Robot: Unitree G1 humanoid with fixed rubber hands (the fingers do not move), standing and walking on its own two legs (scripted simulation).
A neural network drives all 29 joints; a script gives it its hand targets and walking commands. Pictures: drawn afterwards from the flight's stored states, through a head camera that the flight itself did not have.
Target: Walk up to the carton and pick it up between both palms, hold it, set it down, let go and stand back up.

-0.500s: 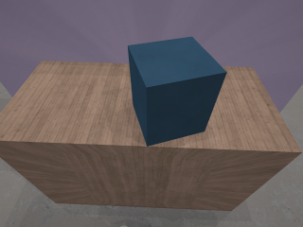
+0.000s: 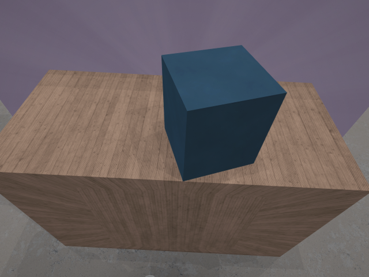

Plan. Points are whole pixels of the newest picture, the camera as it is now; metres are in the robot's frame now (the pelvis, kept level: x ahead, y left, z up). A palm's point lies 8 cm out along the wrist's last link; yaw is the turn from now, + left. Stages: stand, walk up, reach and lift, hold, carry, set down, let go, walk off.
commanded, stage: walk up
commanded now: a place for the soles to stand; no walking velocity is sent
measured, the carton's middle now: (211, 114) +0.50 -0.05 +0.07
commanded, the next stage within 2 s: reach and lift in 0.28 s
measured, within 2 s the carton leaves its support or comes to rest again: neither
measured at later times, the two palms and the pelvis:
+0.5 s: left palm out of the picture +0.14 +0.29 -0.11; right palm out of the picture +0.13 -0.30 -0.10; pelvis +0.00 +0.00 -0.02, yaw +0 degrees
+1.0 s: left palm (81, 257) +0.19 +0.23 -0.04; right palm out of the picture +0.15 -0.33 -0.04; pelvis +0.00 -0.02 +0.03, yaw +0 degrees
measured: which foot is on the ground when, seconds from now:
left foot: down 0.00-1.00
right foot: down 0.00-1.00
